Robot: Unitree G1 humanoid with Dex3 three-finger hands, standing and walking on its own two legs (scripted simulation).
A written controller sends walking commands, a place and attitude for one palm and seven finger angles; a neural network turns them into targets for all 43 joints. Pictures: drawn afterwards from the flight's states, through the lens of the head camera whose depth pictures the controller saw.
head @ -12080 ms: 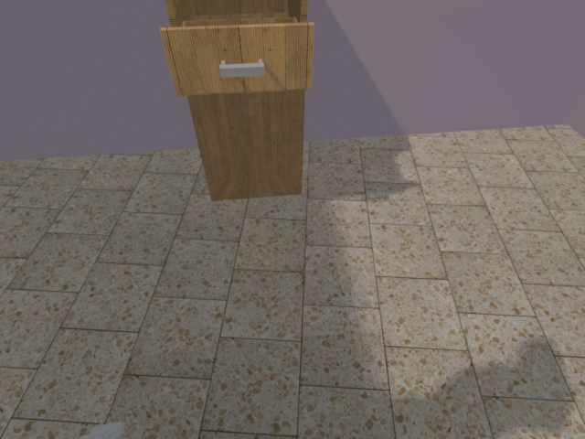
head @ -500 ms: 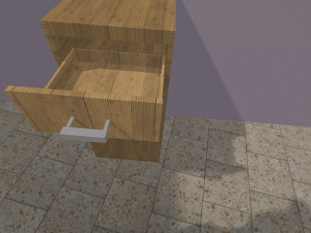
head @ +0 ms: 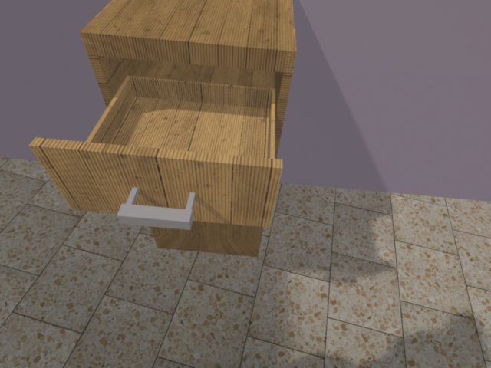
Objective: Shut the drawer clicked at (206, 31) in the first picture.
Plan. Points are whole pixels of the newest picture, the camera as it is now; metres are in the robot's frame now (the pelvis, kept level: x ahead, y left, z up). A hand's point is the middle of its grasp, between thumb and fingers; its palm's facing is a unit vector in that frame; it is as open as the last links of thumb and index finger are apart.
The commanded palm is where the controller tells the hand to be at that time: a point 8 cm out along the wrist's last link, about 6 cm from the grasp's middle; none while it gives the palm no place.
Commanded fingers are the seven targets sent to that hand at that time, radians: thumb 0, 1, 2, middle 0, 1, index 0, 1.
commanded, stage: come to a stop and stand still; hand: left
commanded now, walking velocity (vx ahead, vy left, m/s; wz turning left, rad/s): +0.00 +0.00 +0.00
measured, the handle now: (159, 206) +0.36 +0.18 +0.04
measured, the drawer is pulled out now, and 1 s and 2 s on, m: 0.29 0.29 0.29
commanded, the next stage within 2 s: look again from close up in 0.50 s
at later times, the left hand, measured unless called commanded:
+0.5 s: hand out of the picture +0.00 +0.19 -0.18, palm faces +0.00 -0.98 -0.18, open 7.4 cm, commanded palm none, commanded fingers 0.00 0.90 0.90 -0.20 -0.30 -0.20 -0.30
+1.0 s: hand out of the picture +0.00 +0.16 -0.18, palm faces +0.01 -0.99 -0.15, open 7.4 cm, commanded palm none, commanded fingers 0.00 0.90 0.90 -0.20 -0.30 -0.20 -0.30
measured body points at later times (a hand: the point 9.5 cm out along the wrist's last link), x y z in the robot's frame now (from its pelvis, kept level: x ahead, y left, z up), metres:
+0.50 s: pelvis +0.01 +0.02 +0.00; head +0.03 +0.04 +0.45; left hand +0.00 +0.24 -0.16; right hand +0.01 -0.20 -0.15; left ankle +0.03 +0.05 -0.74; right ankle -0.01 -0.14 -0.74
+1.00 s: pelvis +0.02 +0.01 +0.00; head +0.04 +0.02 +0.45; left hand +0.00 +0.21 -0.16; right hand +0.01 -0.21 -0.16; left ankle +0.03 +0.05 -0.74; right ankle -0.01 -0.14 -0.74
